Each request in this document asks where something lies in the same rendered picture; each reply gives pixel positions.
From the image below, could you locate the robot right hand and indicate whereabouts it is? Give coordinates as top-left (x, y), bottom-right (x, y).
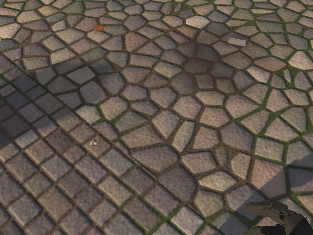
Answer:
top-left (245, 199), bottom-right (313, 235)

